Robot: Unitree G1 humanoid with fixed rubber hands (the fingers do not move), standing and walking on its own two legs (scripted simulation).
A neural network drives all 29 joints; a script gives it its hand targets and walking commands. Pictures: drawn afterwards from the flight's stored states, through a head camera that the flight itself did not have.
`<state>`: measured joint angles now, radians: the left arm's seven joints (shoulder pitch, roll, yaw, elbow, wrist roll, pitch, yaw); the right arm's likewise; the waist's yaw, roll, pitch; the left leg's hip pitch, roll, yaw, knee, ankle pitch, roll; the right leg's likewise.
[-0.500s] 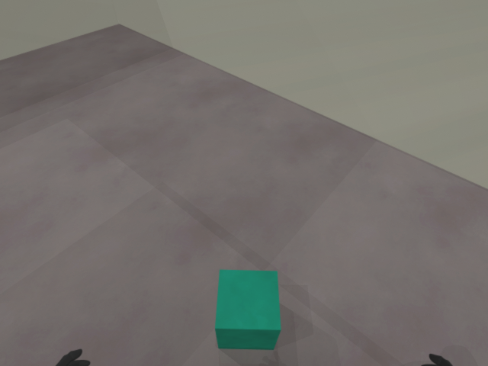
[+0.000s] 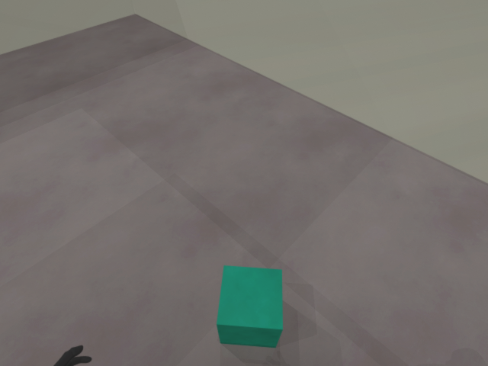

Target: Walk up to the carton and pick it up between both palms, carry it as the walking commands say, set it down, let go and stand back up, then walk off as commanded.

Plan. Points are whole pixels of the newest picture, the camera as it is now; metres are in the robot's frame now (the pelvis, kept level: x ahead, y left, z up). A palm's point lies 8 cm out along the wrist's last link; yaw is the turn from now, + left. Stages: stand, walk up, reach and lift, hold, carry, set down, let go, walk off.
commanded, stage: walk up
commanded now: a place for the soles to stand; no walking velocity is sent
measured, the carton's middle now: (250, 307) +0.44 -0.01 -0.65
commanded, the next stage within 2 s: reach and lift in 0.22 s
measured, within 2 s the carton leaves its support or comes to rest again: neither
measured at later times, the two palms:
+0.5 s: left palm (81, 354) +0.18 +0.30 -0.10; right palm out of the picture +0.16 -0.29 -0.10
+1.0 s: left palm (135, 301) +0.29 +0.24 -0.15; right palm (379, 306) +0.28 -0.26 -0.15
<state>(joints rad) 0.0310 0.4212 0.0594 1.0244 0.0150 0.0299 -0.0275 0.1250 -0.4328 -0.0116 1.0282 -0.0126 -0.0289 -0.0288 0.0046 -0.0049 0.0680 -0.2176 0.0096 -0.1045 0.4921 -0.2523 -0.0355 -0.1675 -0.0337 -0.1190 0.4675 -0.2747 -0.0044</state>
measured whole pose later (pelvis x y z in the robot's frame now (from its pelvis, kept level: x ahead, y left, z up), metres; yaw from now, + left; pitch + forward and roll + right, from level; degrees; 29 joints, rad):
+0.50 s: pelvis -0.01 +0.01 -0.02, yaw -5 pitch +4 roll +0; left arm 0.04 0.33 0.19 0.56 0.04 0.22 -0.06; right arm 0.01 -0.34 -0.13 0.58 -0.08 0.22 0.06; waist 0.03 -0.01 0.15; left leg -0.43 0.03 -0.02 0.68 -0.33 -0.03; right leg -0.43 -0.02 -0.02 0.68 -0.33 0.01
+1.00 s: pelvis -0.06 +0.01 -0.07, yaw -6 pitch +21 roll +1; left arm -0.45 0.27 0.20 0.66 -0.04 0.26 0.01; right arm -0.54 -0.33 -0.14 0.73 -0.01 0.28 0.04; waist 0.04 -0.01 0.06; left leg -0.97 0.02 -0.01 0.94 -0.34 -0.04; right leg -0.99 -0.01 0.02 0.96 -0.34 0.01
